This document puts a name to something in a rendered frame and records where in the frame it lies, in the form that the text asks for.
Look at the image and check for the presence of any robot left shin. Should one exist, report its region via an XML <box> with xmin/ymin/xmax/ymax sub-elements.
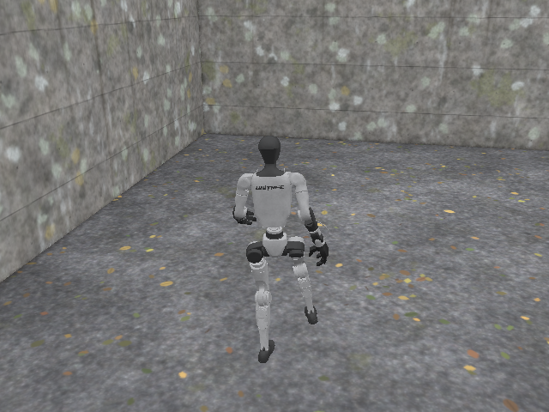
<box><xmin>255</xmin><ymin>291</ymin><xmax>270</xmax><ymax>351</ymax></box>

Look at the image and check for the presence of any robot left upper arm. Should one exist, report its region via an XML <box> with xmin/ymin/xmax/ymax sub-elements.
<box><xmin>234</xmin><ymin>173</ymin><xmax>254</xmax><ymax>218</ymax></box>

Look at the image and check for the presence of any left robot hand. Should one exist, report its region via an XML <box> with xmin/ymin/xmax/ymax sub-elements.
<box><xmin>237</xmin><ymin>210</ymin><xmax>256</xmax><ymax>225</ymax></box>

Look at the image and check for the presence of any right robot hand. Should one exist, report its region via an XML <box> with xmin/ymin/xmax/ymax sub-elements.
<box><xmin>309</xmin><ymin>242</ymin><xmax>329</xmax><ymax>266</ymax></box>

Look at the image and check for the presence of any robot right upper arm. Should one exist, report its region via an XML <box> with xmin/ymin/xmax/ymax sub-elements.
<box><xmin>288</xmin><ymin>172</ymin><xmax>311</xmax><ymax>221</ymax></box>

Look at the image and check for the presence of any robot right foot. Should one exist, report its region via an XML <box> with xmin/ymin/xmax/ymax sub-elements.
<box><xmin>305</xmin><ymin>306</ymin><xmax>318</xmax><ymax>324</ymax></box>

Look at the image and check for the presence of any left robot forearm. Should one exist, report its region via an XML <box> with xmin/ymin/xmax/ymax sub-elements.
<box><xmin>232</xmin><ymin>205</ymin><xmax>245</xmax><ymax>221</ymax></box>

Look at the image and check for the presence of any right robot forearm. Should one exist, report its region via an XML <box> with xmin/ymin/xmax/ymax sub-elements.
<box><xmin>305</xmin><ymin>207</ymin><xmax>325</xmax><ymax>247</ymax></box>

